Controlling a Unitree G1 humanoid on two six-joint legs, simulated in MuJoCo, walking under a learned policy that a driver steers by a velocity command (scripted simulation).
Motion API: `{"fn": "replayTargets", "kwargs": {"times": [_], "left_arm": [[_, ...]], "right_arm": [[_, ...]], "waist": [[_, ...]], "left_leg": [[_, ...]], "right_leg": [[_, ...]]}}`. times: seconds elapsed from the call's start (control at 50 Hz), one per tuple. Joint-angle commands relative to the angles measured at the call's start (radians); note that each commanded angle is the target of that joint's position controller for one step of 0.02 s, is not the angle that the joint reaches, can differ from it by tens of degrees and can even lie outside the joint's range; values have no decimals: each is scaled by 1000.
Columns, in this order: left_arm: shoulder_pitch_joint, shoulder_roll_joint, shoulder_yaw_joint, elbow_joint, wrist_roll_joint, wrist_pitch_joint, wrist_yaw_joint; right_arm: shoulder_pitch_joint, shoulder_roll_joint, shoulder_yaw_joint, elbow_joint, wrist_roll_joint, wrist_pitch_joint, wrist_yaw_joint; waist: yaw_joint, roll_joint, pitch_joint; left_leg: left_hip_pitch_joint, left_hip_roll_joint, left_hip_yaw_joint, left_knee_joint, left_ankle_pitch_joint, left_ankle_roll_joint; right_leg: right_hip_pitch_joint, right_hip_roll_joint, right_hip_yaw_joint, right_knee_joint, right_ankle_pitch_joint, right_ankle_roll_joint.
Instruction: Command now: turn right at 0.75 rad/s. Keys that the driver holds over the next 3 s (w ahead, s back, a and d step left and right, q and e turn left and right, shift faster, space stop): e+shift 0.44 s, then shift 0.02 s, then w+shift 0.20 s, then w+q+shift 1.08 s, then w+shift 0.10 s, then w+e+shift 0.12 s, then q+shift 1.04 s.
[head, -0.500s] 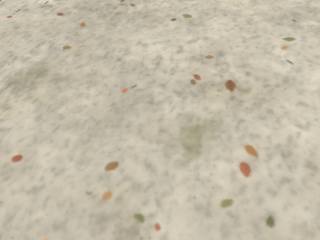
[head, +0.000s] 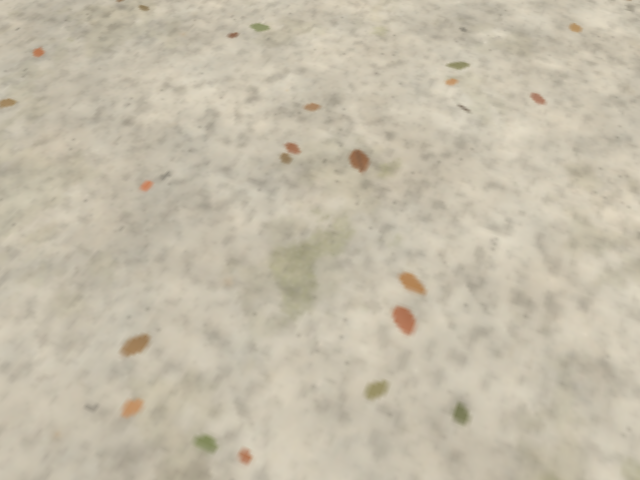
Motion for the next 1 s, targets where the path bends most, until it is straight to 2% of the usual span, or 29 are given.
{"fn": "replayTargets", "kwargs": {"times": [0.02, 0.06, 0.08, 0.1, 0.12, 0.14, 0.16, 0.18, 0.2, 0.24, 0.3, 0.4, 0.46, 0.48, 0.52, 0.58, 0.62, 0.64, 0.66, 0.68, 0.7, 0.72, 0.74, 0.76, 0.8, 0.82, 0.86, 0.96, 1.0], "left_arm": [[-47, 60, 15, -113, -6, -12, -11], [-30, 62, 21, -124, -6, -16, -11], [5, 61, 24, -118, 0, -22, -7], [68, 109, 40, -100, 16, -37, 8], [95, 307, 84, -121, 12, -54, 21], [182, 302, 93, -111, -4, -55, 18], [140, 263, 83, -112, -5, -51, 23], [57, 216, 70, -125, -7, -42, 32], [-11, 186, 60, -142, -12, -36, 39], [-44, 162, 51, -162, -14, -35, 40], [0, 195, 63, -153, -11, -43, 36], [33, 213, 70, -157, 2, -39, 42], [37, 220, 72, -158, 8, -41, 45], [54, 213, 70, -156, 10, -44, 43], [54, 191, 58, -155, 25, -51, 31], [59, 180, 48, -138, 34, -73, 22], [23, 169, 40, -133, 30, -88, 21], [-18, 162, 35, -137, 28, -92, 23], [-38, 142, 29, -136, 27, -98, 27], [-60, 83, 11, -146, 22, -115, 28], [-95, 30, -8, -187, 5, -133, 25], [-96, 69, -9, -198, 19, -141, 27], [-109, 109, -4, -183, 39, -144, 21], [-124, 128, 0, -170, 54, -149, 12], [-142, 114, -7, -168, 75, -151, 0], [-164, 94, -16, -179, 72, -149, -5], [-227, 68, -32, -202, 60, -146, -8], [-410, 34, -58, -260, 38, -156, -14], [-436, 37, -59, -279, 30, -162, -11]], "right_arm": [[19, -182, -55, -43, -2, -16, 10], [9, -194, -64, -47, 7, -19, 19], [3, -194, -67, -47, 16, -19, 24], [40, -182, -67, -38, 18, -21, 32], [24, -90, -42, -115, 7, -14, 38], [-66, -112, -36, -141, -11, 1, 24], [-56, -122, -37, -134, -2, 3, 22], [-47, -136, -41, -119, 9, -5, 23], [-48, -150, -45, -115, 6, -12, 22], [1, -162, -49, -95, -10, -7, 26], [9, -139, -42, -102, -3, 3, 32], [-43, -149, -39, -127, -1, 7, 23], [-50, -159, -39, -130, 4, 0, 20], [-38, -164, -37, -123, -1, -5, 23], [-69, -161, -33, -123, -8, -14, 36], [-99, -155, -28, -125, -1, -40, 48], [-33, -139, -23, -103, 7, -60, 48], [50, -127, -23, -75, 12, -68, 42], [149, -141, -30, -46, 7, -78, 30], [260, -209, -46, -21, -7, -90, 18], [314, -311, -66, -21, -17, -95, 19], [271, -309, -78, 1, -10, -93, 38], [215, -245, -66, -17, 11, -93, 53], [209, -203, -57, -20, 20, -97, 65], [254, -176, -49, -4, 24, -107, 66], [284, -173, -50, 14, 25, -112, 62], [335, -172, -58, 37, 28, -112, 53], [406, -171, -76, 64, 22, -102, 44], [416, -176, -82, 74, 22, -98, 43]], "waist": [[-45, 187, -97], [-28, 171, -109], [5, 125, -120], [41, -21, -143], [22, -337, -126], [94, -196, -194], [59, -125, -150], [24, -77, -83], [-3, -75, -64], [-20, -74, -111], [-12, -39, -137], [17, -85, -117], [19, -88, -126], [28, -86, -168], [46, -124, -138], [47, -130, -74], [3, -108, -67], [-55, -82, -61], [-114, -30, -65], [-158, 113, -86], [-158, 221, -103], [-104, 156, -23], [-67, 91, 10], [-64, 68, -1], [-70, 127, -23], [-75, 149, -18], [-89, 142, -7], [-150, 152, -4], [-147, 169, -15]], "left_leg": [[67, 282, -107, -43, 543, 149], [40, 292, -77, 27, 495, 115], [-14, 278, -33, 118, 421, 72], [-129, 218, 24, 318, 239, 7], [-466, 11, 67, 585, -342, -87], [-509, -32, -151, 715, -417, -77], [-534, -5, -192, 753, -335, -67], [-532, 22, -202, 724, -219, -59], [-517, 33, -205, 672, -138, -58], [-455, 11, -193, 660, -73, -69], [-460, -8, -202, 599, -52, -82], [-492, -39, -235, 477, -40, -87], [-485, -55, -251, 429, -36, -75], [-452, -53, -247, 413, -36, -70], [-426, -53, -235, 356, -45, -60], [-368, -50, -217, 253, -63, -46], [-198, -47, -201, 137, -39, -15], [-33, -45, -183, 28, 24, 9], [146, -47, -181, -30, 24, 23], [264, 92, -370, -115, -188, 49], [295, 303, -824, -281, -563, 131], [211, 347, -1000, -321, -636, 192], [171, 303, -916, -300, -583, 190], [139, 239, -808, -283, -475, 175], [82, 140, -681, -310, -324, 170], [62, 115, -653, -323, -265, 182], [53, 96, -627, -336, -162, 203], [47, 78, -613, -304, 17, 215], [26, 91, -628, -270, 116, 209]], "right_leg": [[11, 0, -39, -106, 5, -27], [76, 13, -60, -205, 44, -49], [160, 27, -56, -314, 137, -65], [287, -7, 88, -462, 263, -96], [405, -325, 588, -531, 697, -231], [406, -357, 655, -537, 759, -351], [383, -317, 575, -536, 635, -355], [325, -253, 495, -550, 533, -319], [300, -189, 445, -556, 497, -275], [289, -135, 395, -536, 606, -248], [305, -114, 418, -517, 612, -235], [290, -89, 540, -518, 447, -229], [300, -89, 594, -498, 473, -228], [298, -80, 611, -523, 292, -237], [246, -66, 668, -596, -141, -251], [184, -75, 698, -612, -201, -262], [87, -67, 675, -601, -164, -242], [-14, -40, 640, -571, -159, -219], [-139, 5, 586, -477, -188, -188], [-252, 94, 438, -222, -176, -143], [-399, 212, 281, 49, -108, -104], [-514, 146, 266, 161, -20, -101], [-518, 62, 209, 201, 80, -85], [-474, 26, 170, 186, 143, -64], [-388, 4, 130, 144, 205, -30], [-371, 1, 115, 120, 229, -18], [-369, 1, 88, 43, 250, 2], [-286, 42, 44, -203, 273, 33], [-189, 59, 39, -273, 265, 29]]}}
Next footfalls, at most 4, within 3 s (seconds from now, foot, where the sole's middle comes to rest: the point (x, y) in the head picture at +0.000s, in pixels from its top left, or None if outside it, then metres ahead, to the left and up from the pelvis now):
0.10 right None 0.03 -0.11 -0.78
0.68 left None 0.18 0.02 -0.78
1.08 right None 0.35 -0.32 -0.78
1.54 left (425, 328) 0.80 -0.20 -0.78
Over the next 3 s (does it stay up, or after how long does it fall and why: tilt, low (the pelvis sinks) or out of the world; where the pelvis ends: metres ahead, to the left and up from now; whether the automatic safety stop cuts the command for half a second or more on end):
stays up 1.47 -0.13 0.01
